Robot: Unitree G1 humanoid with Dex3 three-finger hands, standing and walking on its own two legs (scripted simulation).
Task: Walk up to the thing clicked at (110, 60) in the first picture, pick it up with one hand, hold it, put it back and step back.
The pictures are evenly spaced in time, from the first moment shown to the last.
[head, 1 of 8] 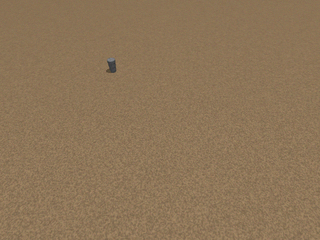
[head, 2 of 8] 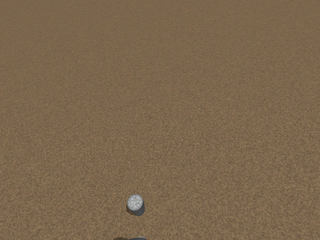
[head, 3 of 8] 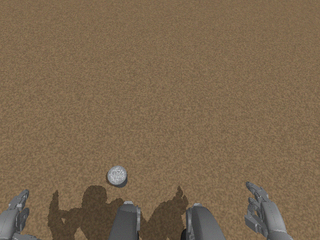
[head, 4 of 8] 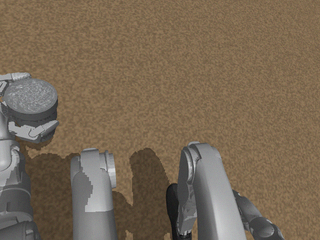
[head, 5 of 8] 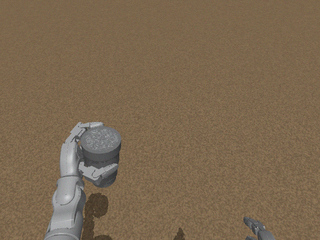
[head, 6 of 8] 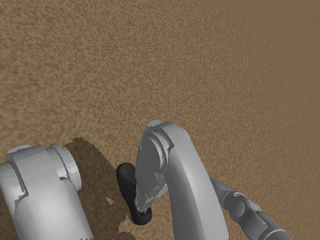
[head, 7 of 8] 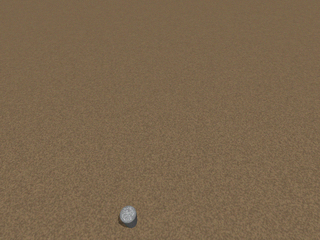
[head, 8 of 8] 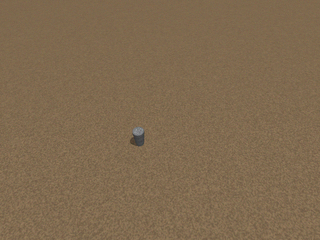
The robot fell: no
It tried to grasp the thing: yes
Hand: left
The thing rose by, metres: 0.70
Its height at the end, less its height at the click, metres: +0.00
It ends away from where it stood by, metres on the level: 0.02
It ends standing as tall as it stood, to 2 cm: yes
